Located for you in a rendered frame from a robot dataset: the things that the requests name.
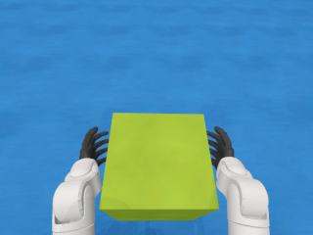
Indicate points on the robot right hand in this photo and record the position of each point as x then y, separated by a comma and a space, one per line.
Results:
223, 147

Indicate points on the robot left hand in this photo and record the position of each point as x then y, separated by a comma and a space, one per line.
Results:
89, 147

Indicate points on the carton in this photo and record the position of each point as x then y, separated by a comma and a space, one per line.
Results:
158, 168

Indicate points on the right robot forearm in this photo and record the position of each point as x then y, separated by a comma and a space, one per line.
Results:
247, 199

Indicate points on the left robot forearm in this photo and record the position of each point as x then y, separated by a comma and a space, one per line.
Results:
73, 211

